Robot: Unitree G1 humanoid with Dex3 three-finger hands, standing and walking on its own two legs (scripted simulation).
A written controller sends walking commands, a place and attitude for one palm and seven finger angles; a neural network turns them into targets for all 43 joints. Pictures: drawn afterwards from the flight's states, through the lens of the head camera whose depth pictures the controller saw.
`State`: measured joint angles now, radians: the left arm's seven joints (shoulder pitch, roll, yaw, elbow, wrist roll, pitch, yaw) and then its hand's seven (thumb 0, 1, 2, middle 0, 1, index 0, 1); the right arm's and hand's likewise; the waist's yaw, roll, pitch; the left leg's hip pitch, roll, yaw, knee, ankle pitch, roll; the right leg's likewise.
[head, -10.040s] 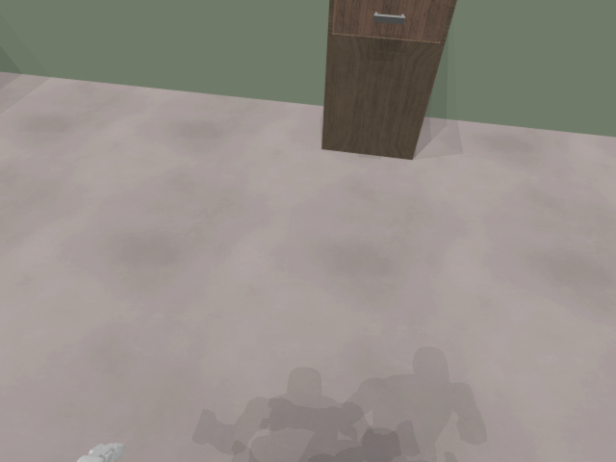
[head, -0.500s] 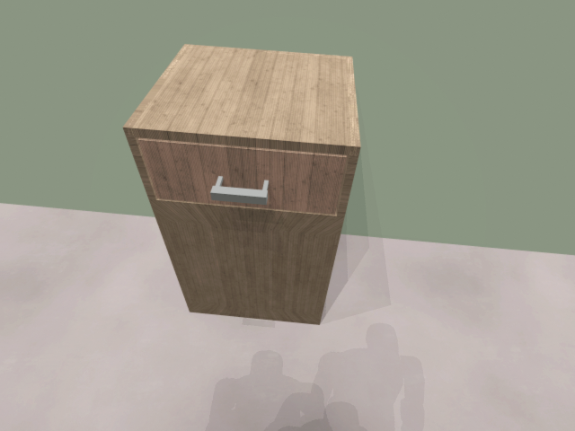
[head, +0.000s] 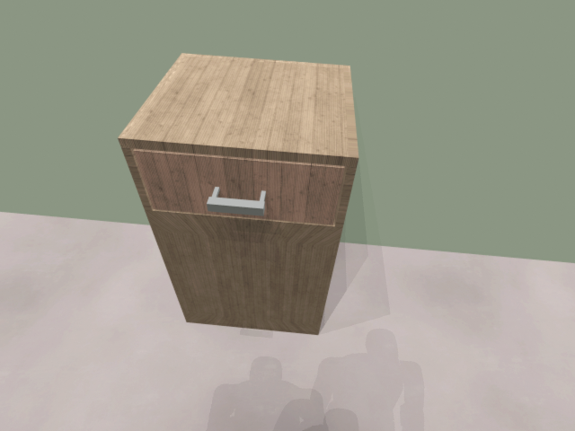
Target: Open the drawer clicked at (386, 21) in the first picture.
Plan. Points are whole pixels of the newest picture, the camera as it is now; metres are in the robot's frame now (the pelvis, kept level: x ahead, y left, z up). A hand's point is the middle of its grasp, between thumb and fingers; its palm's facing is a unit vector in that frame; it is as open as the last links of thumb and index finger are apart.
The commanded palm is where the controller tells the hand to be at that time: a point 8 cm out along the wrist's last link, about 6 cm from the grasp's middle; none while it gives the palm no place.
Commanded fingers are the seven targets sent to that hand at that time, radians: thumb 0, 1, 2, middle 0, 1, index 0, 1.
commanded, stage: shuffle to correct the standing spot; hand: left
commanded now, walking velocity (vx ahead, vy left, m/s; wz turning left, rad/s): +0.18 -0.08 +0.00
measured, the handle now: (238, 199) +0.60 +0.15 -0.07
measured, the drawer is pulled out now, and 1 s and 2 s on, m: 0.00 0.00 0.00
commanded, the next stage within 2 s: come to a stop and stand still in 0.12 s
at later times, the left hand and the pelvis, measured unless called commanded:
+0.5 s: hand out of the picture +0.07 +0.15 -0.17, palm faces +0.07 -0.99 -0.15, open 7.4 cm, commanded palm none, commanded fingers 0.00 0.90 0.90 -0.20 -0.30 -0.20 -0.30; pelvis +0.09 +0.00 +0.01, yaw -1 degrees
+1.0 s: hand out of the picture +0.09 +0.18 -0.19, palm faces +0.04 -0.98 -0.18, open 7.3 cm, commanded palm none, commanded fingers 0.00 0.90 0.90 -0.20 -0.30 -0.20 -0.30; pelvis +0.06 +0.01 -0.01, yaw -1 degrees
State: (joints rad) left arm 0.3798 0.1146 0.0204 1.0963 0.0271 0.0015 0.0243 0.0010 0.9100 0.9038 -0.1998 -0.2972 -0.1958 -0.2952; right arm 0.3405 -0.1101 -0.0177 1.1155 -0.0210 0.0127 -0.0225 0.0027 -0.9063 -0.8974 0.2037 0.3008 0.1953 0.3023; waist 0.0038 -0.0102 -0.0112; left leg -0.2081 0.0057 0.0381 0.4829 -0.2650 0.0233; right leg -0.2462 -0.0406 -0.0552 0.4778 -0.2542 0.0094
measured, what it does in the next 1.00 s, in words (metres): steps on the spot: left foot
